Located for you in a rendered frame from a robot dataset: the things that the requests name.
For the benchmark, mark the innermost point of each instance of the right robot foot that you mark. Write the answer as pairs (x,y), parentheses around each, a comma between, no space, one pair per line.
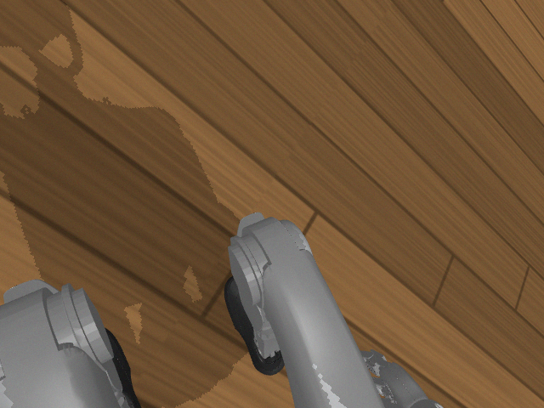
(243,325)

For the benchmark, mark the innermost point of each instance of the left robot foot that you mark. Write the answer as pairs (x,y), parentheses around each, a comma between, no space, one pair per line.
(124,371)

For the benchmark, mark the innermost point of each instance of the right robot hand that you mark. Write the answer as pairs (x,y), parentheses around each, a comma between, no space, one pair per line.
(395,384)

